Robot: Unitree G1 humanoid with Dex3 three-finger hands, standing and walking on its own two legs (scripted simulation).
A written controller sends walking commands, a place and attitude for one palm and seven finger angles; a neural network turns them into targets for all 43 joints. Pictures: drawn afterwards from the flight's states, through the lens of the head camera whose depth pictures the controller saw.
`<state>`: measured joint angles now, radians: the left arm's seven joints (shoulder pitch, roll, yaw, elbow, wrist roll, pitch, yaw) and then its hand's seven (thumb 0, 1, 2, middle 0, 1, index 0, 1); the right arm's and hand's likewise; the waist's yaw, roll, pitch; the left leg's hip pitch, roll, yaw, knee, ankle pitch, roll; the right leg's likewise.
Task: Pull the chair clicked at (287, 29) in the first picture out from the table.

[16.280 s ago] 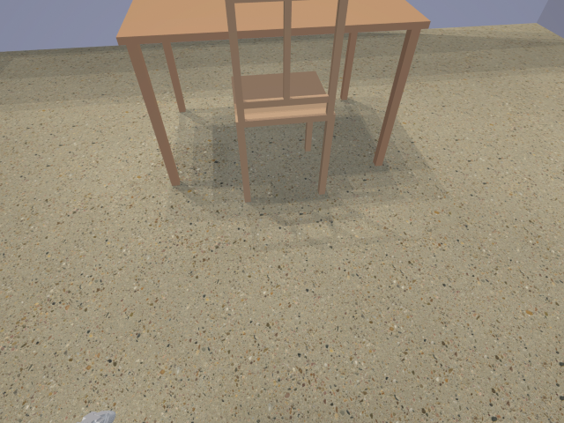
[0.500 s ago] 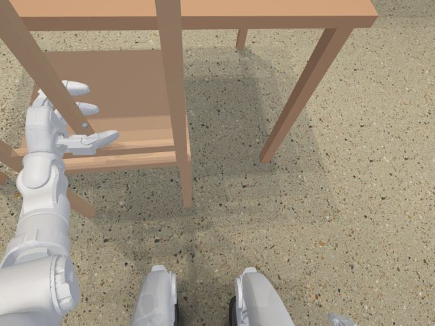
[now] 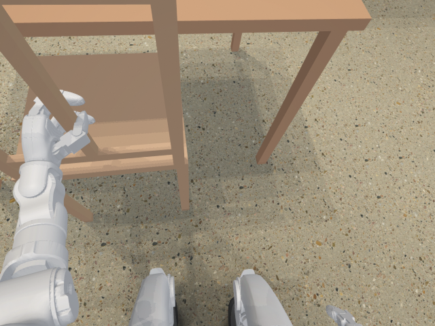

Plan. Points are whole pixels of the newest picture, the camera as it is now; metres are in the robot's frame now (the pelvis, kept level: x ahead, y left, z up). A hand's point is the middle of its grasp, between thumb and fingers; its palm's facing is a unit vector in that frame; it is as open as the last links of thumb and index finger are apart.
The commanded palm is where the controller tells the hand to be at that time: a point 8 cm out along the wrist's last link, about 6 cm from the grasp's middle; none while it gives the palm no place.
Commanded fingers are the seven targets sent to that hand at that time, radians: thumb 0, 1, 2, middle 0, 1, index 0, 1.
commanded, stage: hook a spindle and tug to test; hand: left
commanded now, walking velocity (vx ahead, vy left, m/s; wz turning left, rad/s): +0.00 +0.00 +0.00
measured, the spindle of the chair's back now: (56, 103) +0.47 +0.25 +0.07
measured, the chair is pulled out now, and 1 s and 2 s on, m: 0.00 0.03 0.18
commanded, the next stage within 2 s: step backward, pulling the chair out in 0.38 s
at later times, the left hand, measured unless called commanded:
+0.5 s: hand (81, 138) +0.44 +0.22 +0.02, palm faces +0.10 -0.99 -0.03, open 5.6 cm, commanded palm +0.42 +0.26 +0.03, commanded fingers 0.00 0.90 0.90 -0.50 -1.45 -0.50 -1.45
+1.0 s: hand (86, 138) +0.43 +0.21 +0.04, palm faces +0.20 -0.97 -0.14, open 5.3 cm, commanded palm +0.39 +0.25 +0.04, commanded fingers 0.00 0.90 0.90 -0.50 -1.45 -0.50 -1.45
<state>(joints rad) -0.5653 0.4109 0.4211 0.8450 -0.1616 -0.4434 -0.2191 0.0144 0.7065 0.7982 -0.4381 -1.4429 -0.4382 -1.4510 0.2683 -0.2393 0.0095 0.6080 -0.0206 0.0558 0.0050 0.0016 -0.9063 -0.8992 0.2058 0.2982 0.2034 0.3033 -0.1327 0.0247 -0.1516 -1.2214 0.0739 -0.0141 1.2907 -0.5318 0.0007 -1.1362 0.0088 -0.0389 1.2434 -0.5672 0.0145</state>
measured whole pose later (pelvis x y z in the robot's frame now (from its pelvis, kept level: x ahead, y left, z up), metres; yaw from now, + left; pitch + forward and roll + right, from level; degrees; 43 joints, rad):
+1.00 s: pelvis +0.04 +0.01 +0.10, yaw +1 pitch +13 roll -3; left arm -0.52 0.28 0.22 1.02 -0.09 -0.25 0.06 0.05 0.69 0.75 -0.33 -1.08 -0.50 -1.45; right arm 0.26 -0.23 -0.01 0.66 0.01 0.10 -0.07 0.00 -0.91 -0.90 0.21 0.30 0.20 0.30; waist -0.08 0.03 0.04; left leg -0.58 0.05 0.02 0.68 -0.32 0.01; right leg -0.49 0.00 -0.02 0.60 -0.31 0.03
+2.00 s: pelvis -0.07 -0.02 +0.10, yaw +3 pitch +2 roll -1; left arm -0.51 0.19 0.06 1.10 -0.09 -0.20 0.11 0.00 0.65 0.76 -0.27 -1.13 -0.50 -1.45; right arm 0.22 -0.22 0.01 0.77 0.03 -0.06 -0.13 0.00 -0.90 -0.90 0.21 0.30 0.20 0.30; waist -0.05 0.05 0.13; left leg -0.52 0.05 -0.01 0.64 -0.16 -0.02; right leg -0.46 0.00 -0.05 0.64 -0.22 -0.01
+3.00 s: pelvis -0.17 -0.04 +0.11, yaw +4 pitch +4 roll -1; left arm -0.54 0.19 0.11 1.06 -0.08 -0.19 0.09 0.03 0.64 0.77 -0.25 -1.10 -0.50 -1.45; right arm 0.16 -0.24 0.01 0.74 0.02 -0.03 -0.11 0.00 -0.90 -0.90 0.21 0.30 0.21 0.30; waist -0.08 0.05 0.19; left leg -0.47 0.01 -0.07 0.76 -0.40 -0.05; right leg -0.37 0.00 -0.03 0.54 -0.23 -0.01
